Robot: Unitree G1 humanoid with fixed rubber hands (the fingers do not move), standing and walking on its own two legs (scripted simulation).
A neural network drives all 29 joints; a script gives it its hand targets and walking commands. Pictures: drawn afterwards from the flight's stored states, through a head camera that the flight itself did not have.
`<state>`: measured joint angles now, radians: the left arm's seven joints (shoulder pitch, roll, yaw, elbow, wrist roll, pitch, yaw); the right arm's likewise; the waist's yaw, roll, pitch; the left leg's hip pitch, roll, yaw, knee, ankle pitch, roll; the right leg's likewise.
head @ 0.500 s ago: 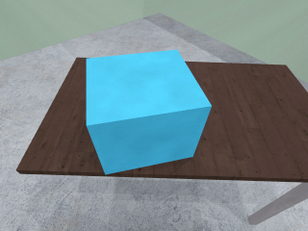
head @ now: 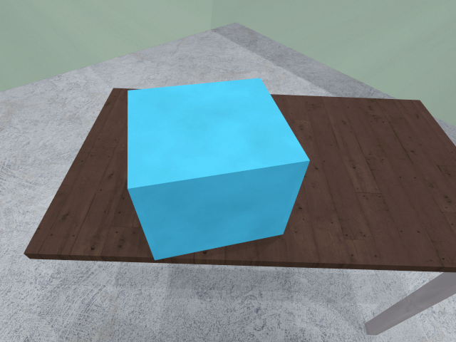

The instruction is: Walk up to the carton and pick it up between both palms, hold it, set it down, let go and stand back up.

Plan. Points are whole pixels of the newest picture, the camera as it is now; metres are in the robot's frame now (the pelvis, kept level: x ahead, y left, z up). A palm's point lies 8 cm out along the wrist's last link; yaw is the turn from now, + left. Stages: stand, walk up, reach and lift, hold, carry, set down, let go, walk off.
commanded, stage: stand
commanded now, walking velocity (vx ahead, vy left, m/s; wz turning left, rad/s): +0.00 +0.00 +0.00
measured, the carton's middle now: (209, 166) +0.45 +0.04 +0.06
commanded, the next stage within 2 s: walk up in 0.76 s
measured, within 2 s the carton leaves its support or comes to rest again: neither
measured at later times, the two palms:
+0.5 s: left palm out of the picture +0.08 +0.29 -0.12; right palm out of the picture +0.08 -0.29 -0.12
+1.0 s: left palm out of the picture +0.09 +0.28 -0.12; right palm out of the picture +0.09 -0.29 -0.12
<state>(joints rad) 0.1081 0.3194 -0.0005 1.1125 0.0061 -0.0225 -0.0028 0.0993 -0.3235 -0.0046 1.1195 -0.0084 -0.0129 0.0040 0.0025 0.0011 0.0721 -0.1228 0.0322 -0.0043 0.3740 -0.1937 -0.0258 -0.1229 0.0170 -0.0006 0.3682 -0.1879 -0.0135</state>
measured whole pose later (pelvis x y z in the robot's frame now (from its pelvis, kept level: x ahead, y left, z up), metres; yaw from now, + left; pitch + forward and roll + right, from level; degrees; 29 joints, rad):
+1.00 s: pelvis +0.01 +0.00 +0.00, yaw +0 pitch -3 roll -1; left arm 0.10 0.32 0.00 1.11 0.01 -0.03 0.01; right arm 0.10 -0.34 -0.01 1.10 -0.02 0.01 0.01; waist -0.01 0.02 0.07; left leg -0.11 0.04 -0.01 0.37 -0.21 -0.03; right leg -0.10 0.03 -0.01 0.34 -0.19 -0.02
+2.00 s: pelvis +0.02 +0.08 +0.00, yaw -2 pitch -4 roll +0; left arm 0.07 0.33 0.00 1.07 -0.01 -0.01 -0.01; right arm 0.08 -0.35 -0.01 1.09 0.00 -0.03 0.00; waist -0.01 -0.01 0.07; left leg -0.10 0.01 0.06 0.37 -0.21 0.01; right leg -0.09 0.03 0.04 0.38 -0.23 -0.02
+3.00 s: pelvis +0.04 +0.04 -0.01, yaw +1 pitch -3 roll +0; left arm 0.16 0.24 0.09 0.36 0.10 0.46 0.00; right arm 0.14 -0.31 -0.01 0.82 0.07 -0.10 0.08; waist -0.01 -0.07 0.10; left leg -0.18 0.05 -0.02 0.54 -0.30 -0.05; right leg -0.14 0.07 -0.04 0.53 -0.33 -0.07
